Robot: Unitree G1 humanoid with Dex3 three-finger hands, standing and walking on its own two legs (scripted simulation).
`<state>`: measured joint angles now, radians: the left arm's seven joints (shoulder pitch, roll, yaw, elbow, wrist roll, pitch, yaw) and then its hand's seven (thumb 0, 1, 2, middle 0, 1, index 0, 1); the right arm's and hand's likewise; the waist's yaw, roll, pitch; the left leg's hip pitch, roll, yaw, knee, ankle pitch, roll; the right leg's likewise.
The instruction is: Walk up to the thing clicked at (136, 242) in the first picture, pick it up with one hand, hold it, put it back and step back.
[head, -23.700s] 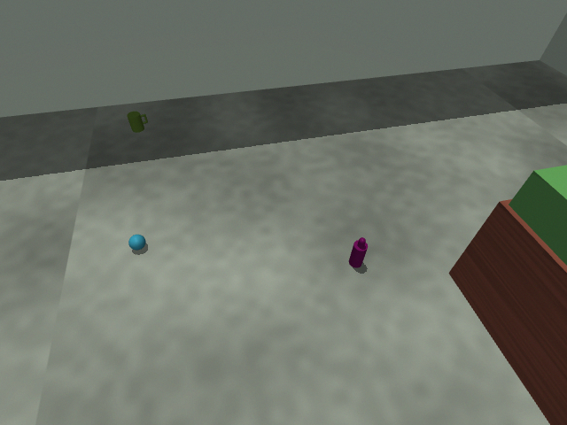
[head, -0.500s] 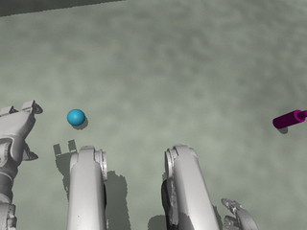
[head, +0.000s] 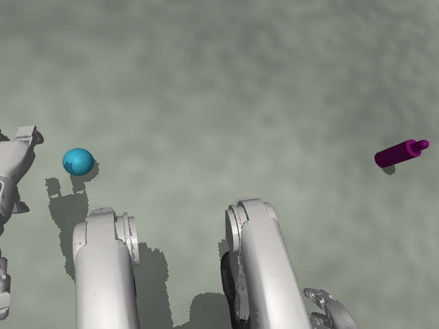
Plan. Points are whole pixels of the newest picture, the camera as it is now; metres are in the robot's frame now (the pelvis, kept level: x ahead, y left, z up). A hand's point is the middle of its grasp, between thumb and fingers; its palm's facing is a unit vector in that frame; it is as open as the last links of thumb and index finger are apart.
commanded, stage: rise first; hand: left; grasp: from above
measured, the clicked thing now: (78, 161) +0.48 +0.27 -0.31
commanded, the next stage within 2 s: approach in 0.72 s
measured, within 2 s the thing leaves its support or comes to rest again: neither
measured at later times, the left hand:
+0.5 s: hand (32, 173) +0.42 +0.32 -0.19, palm faces -0.45 -0.09 -0.89, open 14.0 cm
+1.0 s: hand (44, 169) +0.43 +0.30 -0.21, palm faces -0.45 -0.06 -0.89, open 13.9 cm
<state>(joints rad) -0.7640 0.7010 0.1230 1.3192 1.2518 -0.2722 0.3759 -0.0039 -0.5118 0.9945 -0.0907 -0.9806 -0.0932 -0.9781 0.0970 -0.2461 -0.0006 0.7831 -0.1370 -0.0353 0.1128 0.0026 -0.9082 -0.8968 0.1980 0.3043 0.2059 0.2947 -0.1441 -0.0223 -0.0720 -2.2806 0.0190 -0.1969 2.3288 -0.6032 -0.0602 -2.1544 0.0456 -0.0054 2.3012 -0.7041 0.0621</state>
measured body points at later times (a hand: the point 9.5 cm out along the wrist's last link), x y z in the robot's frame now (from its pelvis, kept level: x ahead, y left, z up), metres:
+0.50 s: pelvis +0.01 +0.00 -0.02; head +0.24 +0.07 +0.37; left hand +0.43 +0.32 -0.14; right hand +0.10 -0.27 -0.13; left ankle +0.10 +0.15 -0.31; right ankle +0.10 -0.14 -0.31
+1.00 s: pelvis +0.01 +0.00 -0.03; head +0.24 +0.07 +0.35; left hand +0.45 +0.30 -0.15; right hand +0.09 -0.28 -0.14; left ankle +0.10 +0.15 -0.31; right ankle +0.10 -0.14 -0.31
